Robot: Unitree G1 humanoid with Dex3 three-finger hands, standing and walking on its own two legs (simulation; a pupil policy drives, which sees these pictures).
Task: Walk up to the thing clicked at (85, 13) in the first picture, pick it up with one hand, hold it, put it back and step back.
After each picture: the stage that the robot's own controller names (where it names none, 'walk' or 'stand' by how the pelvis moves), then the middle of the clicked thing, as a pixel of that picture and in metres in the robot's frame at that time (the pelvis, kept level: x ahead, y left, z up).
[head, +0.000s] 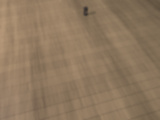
stand; (85, 11) +2.11 -0.03 -0.72
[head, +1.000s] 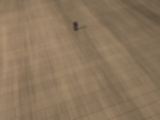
walk; (75, 26) +1.97 +0.24 -0.71
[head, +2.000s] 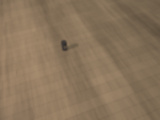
walk; (64, 45) +1.36 +0.31 -0.72
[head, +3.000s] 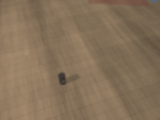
walk; (62, 78) +0.88 +0.25 -0.71
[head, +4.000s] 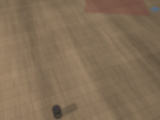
walk; (57, 112) +0.55 +0.21 -0.69
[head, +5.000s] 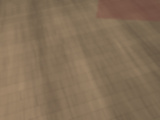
stand; out of the picture +0.41 +0.19 -0.70
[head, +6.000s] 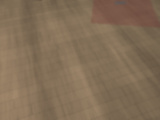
stand; out of the picture +0.35 +0.19 -0.72
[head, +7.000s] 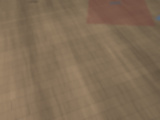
stand; out of the picture +0.37 +0.22 -0.73
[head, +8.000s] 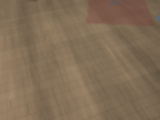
stand; out of the picture +0.36 +0.21 -0.73
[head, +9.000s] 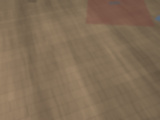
stand; out of the picture +0.35 +0.22 -0.73
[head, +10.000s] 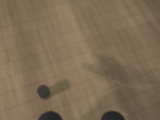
go down; (44, 92) +0.41 +0.20 -0.51
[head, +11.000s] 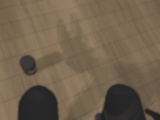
go down; (28, 66) +0.46 +0.23 -0.32
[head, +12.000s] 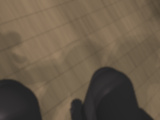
close in; out of the picture +0.43 +0.27 -0.23
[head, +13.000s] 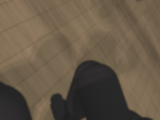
close; out of the picture +0.43 +0.28 -0.22
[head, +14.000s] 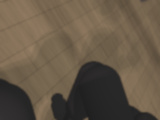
lift; out of the picture +0.41 +0.27 -0.23
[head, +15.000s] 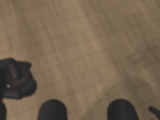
lift; (22, 81) +0.34 +0.21 -0.02
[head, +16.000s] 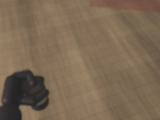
hold; (36, 93) +0.32 +0.17 +0.00
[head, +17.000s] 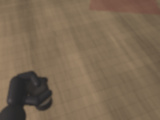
hold; (40, 94) +0.33 +0.17 -0.01
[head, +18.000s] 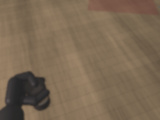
crouch; (38, 94) +0.33 +0.17 -0.01
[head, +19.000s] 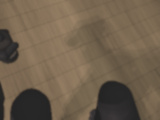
crouch; (4, 48) +0.46 +0.23 -0.10
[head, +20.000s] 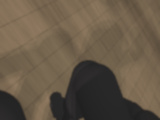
lower; out of the picture +0.43 +0.29 -0.23
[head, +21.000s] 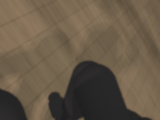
lower; out of the picture +0.43 +0.29 -0.23
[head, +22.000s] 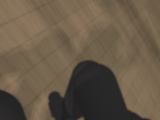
lower; out of the picture +0.44 +0.29 -0.23
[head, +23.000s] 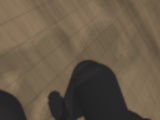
lower; out of the picture +0.44 +0.29 -0.23
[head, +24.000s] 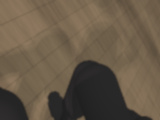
loosen; out of the picture +0.44 +0.29 -0.24
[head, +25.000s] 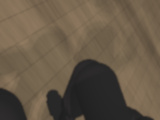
withdraw; out of the picture +0.43 +0.29 -0.23
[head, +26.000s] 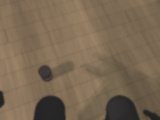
walk; (45, 73) +0.46 +0.20 -0.43
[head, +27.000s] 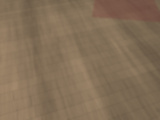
stand; out of the picture +0.40 +0.18 -0.66
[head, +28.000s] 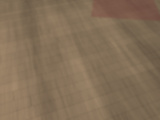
stand; out of the picture +0.40 +0.18 -0.67
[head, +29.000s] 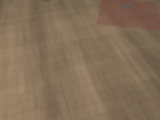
stand; out of the picture +0.42 +0.16 -0.71
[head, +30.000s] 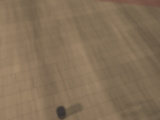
walk; (61, 112) +0.45 +0.14 -0.69
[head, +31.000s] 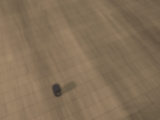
walk; (57, 90) +0.61 +0.22 -0.69
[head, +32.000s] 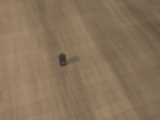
walk; (62, 60) +0.95 +0.20 -0.69
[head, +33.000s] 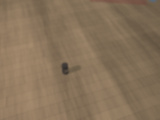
stand; (65, 68) +1.03 +0.20 -0.71
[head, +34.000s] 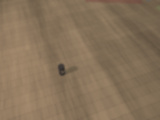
stand; (61, 69) +1.03 +0.23 -0.72
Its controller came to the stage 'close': yes
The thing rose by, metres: 0.70
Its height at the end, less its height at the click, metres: +0.00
